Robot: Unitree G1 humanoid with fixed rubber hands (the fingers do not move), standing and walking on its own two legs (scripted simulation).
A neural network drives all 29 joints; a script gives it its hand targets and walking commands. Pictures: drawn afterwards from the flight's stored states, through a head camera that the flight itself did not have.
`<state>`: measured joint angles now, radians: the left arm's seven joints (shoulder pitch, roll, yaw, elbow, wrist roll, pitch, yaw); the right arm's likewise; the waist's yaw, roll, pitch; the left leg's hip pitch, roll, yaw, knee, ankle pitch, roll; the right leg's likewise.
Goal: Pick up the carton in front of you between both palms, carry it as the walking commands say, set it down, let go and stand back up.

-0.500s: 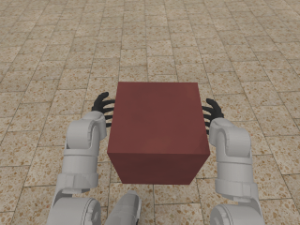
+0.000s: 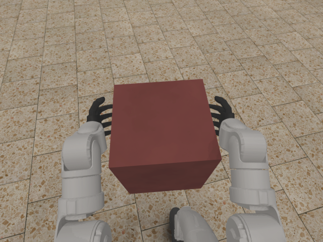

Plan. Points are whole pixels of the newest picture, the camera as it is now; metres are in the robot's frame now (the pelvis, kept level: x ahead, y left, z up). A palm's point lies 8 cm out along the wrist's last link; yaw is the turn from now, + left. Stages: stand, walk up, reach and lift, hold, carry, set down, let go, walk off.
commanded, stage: carry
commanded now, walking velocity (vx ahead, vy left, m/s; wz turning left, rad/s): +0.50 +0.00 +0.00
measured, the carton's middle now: (162, 142) +0.35 -0.03 +0.00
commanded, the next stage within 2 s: none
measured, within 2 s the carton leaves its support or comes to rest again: neither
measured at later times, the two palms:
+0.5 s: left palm (89, 48) +0.59 +0.16 +0.12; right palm (194, 47) +0.60 -0.14 +0.11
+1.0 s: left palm (98, 3) +0.86 +0.16 +0.12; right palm (182, 3) +0.86 -0.14 +0.11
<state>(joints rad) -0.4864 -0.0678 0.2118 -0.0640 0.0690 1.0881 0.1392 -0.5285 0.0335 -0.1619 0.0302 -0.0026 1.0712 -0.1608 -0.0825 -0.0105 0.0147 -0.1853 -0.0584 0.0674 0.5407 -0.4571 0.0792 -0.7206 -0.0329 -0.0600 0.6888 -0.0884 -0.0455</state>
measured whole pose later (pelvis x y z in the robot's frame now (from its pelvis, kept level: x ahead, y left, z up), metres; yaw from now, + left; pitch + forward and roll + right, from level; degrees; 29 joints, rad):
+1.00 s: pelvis +0.60 +0.01 +0.01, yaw +0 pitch +3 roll +0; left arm -0.11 -0.13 0.10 -0.37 0.12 1.21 0.08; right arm -0.13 0.13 -0.08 -0.33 -0.11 1.21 -0.10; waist -0.01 0.00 -0.16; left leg 0.05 0.03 0.18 0.26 -0.37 -0.01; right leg -0.53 -0.08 -0.17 0.51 -0.08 -0.01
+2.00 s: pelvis +1.23 +0.00 +0.00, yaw +1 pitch +3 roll +0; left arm -0.13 -0.13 0.08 -0.42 0.11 1.21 0.09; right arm -0.13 0.13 -0.08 -0.40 -0.11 1.22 -0.09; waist -0.01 0.01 -0.11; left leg 0.10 0.06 0.19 0.31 -0.44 -0.04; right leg -0.49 -0.06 -0.21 0.46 -0.06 -0.03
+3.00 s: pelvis +1.77 +0.01 +0.01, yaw +1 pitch +3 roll -1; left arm -0.17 -0.14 0.10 -0.32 0.13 1.21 0.08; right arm -0.16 0.13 -0.11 -0.34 -0.14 1.23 -0.09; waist 0.00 0.04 -0.12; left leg -0.16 0.07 0.18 0.48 -0.36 0.00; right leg -0.31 -0.04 -0.18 0.47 -0.21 -0.02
